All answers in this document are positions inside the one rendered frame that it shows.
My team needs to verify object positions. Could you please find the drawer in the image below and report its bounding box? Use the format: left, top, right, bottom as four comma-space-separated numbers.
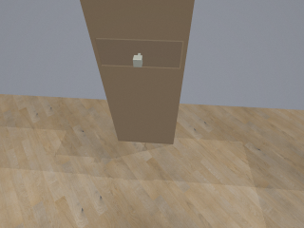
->
96, 38, 183, 68

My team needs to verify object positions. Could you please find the cabinet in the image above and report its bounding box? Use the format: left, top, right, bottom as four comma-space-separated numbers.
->
80, 0, 195, 144

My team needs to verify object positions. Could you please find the handle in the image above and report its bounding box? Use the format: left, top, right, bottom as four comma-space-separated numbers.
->
133, 53, 143, 67

